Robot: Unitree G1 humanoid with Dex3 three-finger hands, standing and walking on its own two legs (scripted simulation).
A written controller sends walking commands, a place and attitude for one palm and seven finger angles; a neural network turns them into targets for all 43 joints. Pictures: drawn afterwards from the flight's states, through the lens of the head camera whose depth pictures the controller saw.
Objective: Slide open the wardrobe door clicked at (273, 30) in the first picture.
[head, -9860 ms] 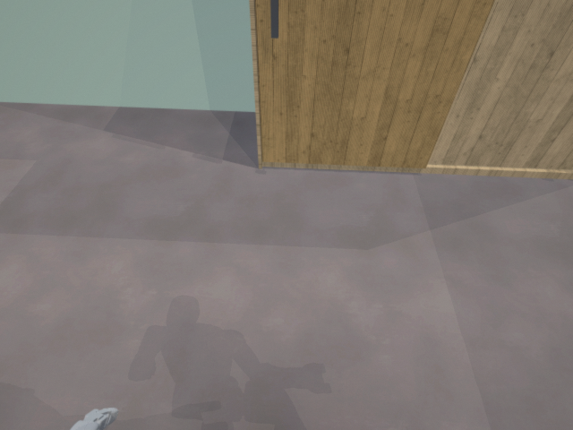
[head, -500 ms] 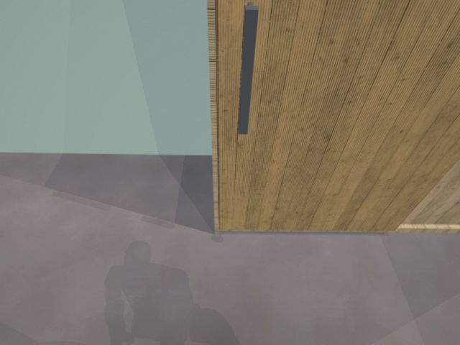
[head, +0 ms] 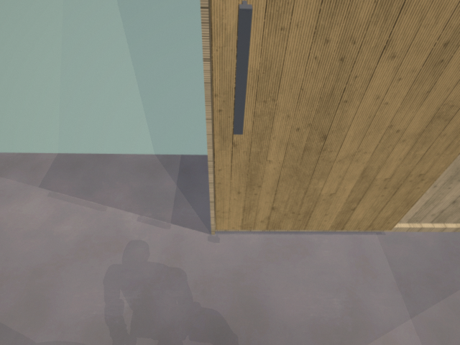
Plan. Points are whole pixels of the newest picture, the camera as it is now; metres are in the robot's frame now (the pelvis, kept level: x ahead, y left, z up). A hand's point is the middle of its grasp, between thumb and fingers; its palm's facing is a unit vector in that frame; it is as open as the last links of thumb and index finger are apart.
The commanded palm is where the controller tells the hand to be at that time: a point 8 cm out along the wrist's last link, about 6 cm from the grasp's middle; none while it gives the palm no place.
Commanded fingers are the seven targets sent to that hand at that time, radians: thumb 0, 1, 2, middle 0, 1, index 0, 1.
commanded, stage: shuffle to correct the standing spot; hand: left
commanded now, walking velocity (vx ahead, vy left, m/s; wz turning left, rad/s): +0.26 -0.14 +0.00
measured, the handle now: (240, 75) +0.72 +0.02 +0.11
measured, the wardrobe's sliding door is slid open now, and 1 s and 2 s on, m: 0.00 0.00 0.00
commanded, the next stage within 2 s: come to a stop and stand still in 0.94 s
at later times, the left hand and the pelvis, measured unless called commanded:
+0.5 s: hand out of the picture +0.03 +0.06 -0.17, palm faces +0.14 -0.98 -0.14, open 7.4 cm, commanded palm none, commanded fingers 0.00 0.90 0.90 -0.20 -0.30 -0.20 -0.30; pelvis +0.12 -0.07 -0.01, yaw +4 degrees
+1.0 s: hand (204, 269) +0.32 +0.08 -0.18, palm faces +0.07 -0.98 -0.20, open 7.3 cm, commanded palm none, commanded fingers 0.00 0.90 0.90 -0.20 -0.30 -0.20 -0.30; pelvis +0.29 -0.11 -0.01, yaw +2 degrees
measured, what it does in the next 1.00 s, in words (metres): walks ahead: left foot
